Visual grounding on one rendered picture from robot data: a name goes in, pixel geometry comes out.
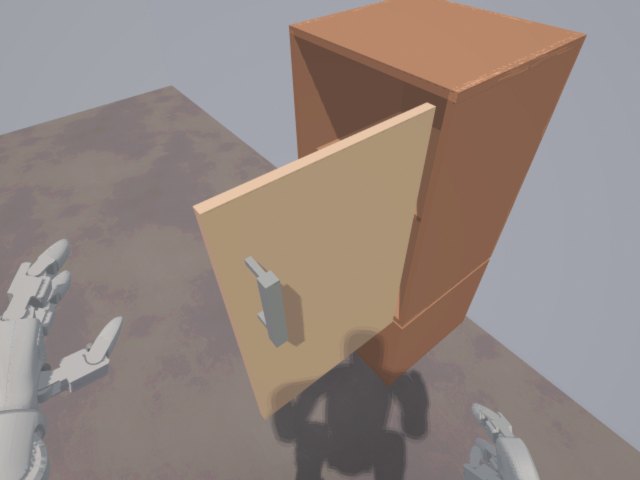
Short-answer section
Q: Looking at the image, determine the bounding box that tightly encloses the handle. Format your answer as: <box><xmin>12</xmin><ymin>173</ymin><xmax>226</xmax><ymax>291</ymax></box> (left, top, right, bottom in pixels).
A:
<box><xmin>244</xmin><ymin>256</ymin><xmax>288</xmax><ymax>348</ymax></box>

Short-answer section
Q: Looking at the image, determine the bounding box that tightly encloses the robot left forearm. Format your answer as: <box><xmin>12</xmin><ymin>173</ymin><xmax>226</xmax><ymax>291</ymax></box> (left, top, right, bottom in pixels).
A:
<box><xmin>0</xmin><ymin>409</ymin><xmax>50</xmax><ymax>480</ymax></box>

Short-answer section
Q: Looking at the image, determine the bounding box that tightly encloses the robot left hand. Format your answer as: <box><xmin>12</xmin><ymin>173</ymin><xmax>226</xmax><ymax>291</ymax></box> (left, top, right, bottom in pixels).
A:
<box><xmin>0</xmin><ymin>239</ymin><xmax>123</xmax><ymax>412</ymax></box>

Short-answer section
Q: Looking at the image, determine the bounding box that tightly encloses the robot right hand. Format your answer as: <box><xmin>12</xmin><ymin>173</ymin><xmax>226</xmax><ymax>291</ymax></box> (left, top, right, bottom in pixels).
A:
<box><xmin>463</xmin><ymin>403</ymin><xmax>540</xmax><ymax>480</ymax></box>

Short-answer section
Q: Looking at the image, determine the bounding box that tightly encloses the cupboard door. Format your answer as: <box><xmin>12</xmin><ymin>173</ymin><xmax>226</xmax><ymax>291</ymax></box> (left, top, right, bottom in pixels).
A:
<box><xmin>193</xmin><ymin>103</ymin><xmax>436</xmax><ymax>420</ymax></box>

